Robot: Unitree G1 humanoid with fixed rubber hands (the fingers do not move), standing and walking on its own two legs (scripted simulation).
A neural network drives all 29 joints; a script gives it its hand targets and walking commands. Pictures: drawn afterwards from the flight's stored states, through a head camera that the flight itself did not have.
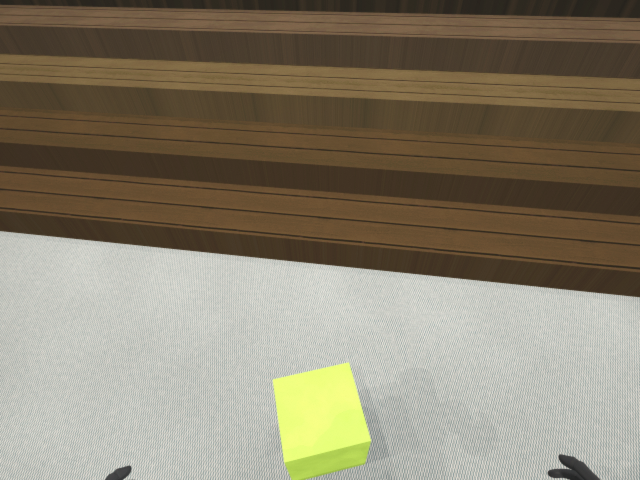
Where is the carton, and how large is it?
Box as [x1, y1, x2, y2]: [273, 362, 370, 479]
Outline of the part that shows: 348,362 273,379 283,457 285,465 292,479 305,479 363,464 365,461 370,439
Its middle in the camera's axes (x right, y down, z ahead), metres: +0.00 +0.51 +1.06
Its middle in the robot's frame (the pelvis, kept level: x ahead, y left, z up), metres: +0.38 +0.04 -0.66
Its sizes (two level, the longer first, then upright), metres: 0.210 0.200 0.250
